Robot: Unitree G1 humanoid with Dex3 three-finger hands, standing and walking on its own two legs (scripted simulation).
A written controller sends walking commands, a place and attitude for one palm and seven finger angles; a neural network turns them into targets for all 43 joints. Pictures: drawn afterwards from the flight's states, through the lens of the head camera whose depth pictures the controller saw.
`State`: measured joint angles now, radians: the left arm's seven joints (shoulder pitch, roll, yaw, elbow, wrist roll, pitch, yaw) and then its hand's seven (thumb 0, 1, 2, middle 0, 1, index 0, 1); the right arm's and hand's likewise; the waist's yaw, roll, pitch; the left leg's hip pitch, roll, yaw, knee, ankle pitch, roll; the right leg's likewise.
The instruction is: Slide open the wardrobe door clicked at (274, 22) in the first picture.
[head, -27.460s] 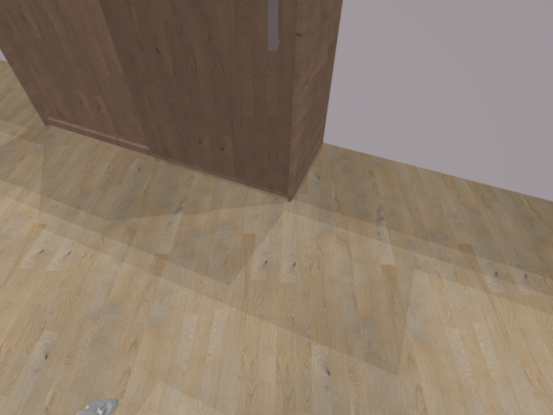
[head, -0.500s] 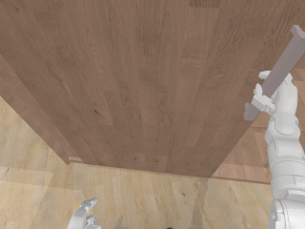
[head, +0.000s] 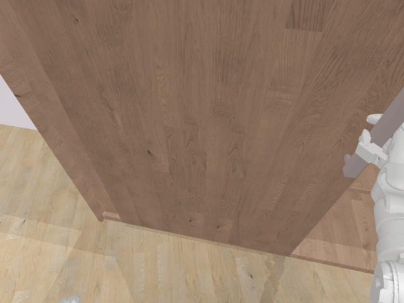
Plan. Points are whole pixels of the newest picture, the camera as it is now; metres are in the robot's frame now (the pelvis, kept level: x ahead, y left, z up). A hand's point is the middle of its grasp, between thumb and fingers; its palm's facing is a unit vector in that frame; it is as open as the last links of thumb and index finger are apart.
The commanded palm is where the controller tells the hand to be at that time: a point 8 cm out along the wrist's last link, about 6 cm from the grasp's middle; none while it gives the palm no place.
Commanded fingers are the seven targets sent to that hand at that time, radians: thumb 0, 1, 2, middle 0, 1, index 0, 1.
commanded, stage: stop walking and hold the door there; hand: right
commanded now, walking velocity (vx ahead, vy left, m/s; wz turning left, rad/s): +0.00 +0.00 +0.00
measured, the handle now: (378, 125) +0.46 -0.32 +0.14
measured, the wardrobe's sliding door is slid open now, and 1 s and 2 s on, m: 0.68 0.68 0.68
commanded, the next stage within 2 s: loosen the grip on the handle in 0.18 s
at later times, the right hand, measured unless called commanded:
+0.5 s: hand (366, 145) +0.41 -0.29 +0.12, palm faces +0.42 +0.89 -0.19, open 8.1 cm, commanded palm +0.37 -0.31 +0.13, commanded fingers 0.00 0.55 -0.20 0.42 1.37 0.42 1.37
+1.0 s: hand (370, 149) +0.41 -0.30 +0.12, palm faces +0.43 +0.88 -0.20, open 14.3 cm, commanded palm +0.37 -0.34 +0.13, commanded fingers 0.00 0.55 -0.20 0.25 1.15 0.25 1.15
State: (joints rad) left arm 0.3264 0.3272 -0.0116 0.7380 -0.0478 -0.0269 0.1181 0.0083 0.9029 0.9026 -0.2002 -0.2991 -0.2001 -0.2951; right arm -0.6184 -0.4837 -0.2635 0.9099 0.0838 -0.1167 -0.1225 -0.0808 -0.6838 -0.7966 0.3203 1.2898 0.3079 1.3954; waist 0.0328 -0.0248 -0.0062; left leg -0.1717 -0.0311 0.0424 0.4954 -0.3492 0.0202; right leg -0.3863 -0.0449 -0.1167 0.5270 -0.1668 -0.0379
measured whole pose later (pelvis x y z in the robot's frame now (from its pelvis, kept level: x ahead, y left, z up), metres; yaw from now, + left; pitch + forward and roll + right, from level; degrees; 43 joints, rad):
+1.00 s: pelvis -0.01 -0.01 -0.01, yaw -1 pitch +5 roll +1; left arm 0.32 0.25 -0.01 0.73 -0.03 -0.07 0.08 0.01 0.90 0.90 -0.20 -0.30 -0.20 -0.30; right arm -0.62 -0.47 -0.37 0.78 -0.01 -0.03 -0.07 -0.01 0.54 -0.21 0.27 1.17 0.30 1.19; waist 0.05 -0.01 -0.04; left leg -0.31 -0.02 0.07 0.60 -0.38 0.02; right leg -0.52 -0.03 -0.09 0.60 -0.17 -0.05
